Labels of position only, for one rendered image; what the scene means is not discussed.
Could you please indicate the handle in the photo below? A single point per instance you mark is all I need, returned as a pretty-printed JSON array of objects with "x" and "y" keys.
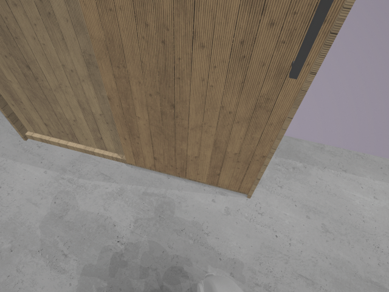
[{"x": 314, "y": 28}]

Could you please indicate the robot right thigh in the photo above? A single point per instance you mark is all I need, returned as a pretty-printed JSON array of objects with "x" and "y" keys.
[{"x": 218, "y": 284}]

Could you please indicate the wardrobe door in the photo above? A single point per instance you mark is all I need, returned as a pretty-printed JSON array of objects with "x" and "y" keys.
[
  {"x": 201, "y": 88},
  {"x": 49, "y": 74}
]

